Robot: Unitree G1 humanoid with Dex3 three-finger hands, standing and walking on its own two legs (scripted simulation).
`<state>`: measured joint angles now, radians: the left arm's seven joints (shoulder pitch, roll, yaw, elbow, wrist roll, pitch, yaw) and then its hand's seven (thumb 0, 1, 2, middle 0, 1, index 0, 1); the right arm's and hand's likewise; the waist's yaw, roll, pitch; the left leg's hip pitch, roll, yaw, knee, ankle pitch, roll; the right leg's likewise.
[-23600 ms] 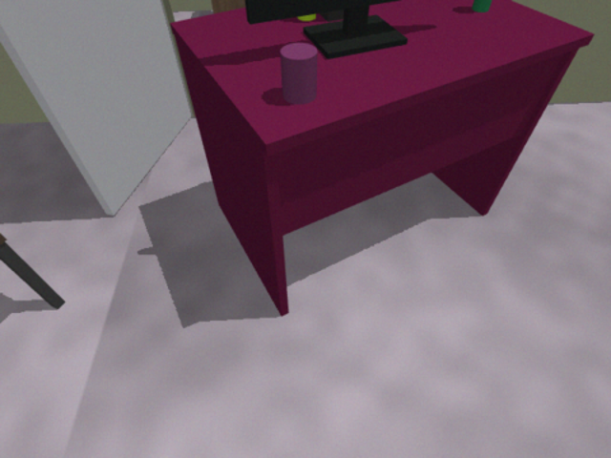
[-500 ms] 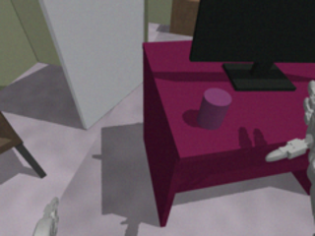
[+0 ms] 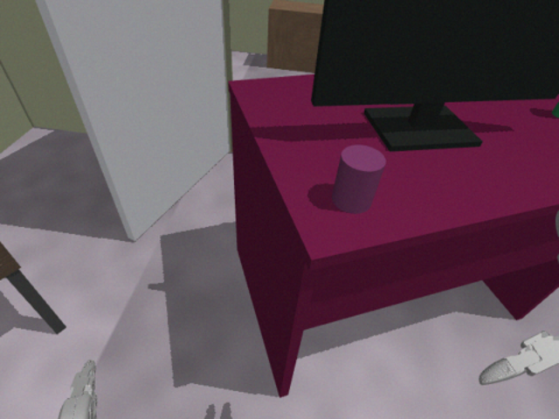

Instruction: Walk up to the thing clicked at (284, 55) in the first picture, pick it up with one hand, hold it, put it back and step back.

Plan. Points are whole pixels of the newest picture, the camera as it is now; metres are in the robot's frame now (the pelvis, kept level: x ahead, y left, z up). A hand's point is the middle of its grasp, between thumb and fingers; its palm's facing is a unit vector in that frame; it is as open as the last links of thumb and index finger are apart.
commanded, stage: sink last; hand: right
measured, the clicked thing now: (359, 174) +0.51 -0.19 +0.07
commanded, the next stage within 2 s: home in 0.16 s
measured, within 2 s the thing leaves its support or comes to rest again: neither
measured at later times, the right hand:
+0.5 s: hand (509, 328) +0.17 -0.26 +0.12, palm faces +0.35 +0.86 -0.36, open 17.6 cm
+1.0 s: hand (386, 391) +0.18 -0.18 -0.09, palm faces +0.07 +0.98 -0.19, open 17.5 cm
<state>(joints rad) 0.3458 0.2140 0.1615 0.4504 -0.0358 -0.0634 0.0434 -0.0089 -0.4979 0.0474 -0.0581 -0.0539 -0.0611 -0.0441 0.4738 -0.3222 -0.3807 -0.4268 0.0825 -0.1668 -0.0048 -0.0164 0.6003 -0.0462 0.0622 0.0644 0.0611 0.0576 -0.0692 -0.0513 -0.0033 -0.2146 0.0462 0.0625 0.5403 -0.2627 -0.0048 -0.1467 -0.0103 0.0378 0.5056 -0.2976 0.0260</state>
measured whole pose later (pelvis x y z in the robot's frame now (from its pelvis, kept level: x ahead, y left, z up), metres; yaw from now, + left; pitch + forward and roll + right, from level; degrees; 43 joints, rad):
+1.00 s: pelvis +0.01 -0.01 +0.00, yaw +1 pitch +1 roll +0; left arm 0.19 0.19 -0.02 0.68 0.01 -0.13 0.04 0.01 0.87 0.89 -0.20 -0.30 -0.20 -0.29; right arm 0.29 -0.16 -0.02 0.49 -0.01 -0.16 -0.05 -0.02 0.55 -0.05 0.06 0.05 0.06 0.05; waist -0.01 0.01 0.05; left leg -0.26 0.04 0.04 0.48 -0.23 -0.02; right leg -0.20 -0.02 0.01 0.49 -0.30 0.02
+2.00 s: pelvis +0.00 -0.02 +0.01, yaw +3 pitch -3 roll -1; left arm 0.21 0.37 -0.01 1.07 0.03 0.01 -0.02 0.01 0.90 0.90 -0.21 -0.30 -0.20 -0.30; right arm 0.19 -0.37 0.03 1.07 -0.02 -0.02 0.01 -0.01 0.55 -0.05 0.06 0.05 0.06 0.05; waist 0.00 -0.01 0.03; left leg -0.18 0.04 0.01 0.40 -0.17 -0.02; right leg -0.10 -0.01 -0.02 0.37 -0.22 0.01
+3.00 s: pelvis +0.01 -0.01 +0.01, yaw +3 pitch -2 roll +0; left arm 0.13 0.36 -0.01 1.13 0.02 0.00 0.00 0.00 0.90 0.90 -0.21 -0.30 -0.20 -0.30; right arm 0.12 -0.35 0.02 1.12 -0.01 -0.02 0.00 -0.01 0.52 -0.06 0.06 0.06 0.06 0.05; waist 0.00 -0.01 0.04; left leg -0.14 0.02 0.02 0.34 -0.16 -0.01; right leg -0.05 -0.03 -0.02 0.30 -0.21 0.03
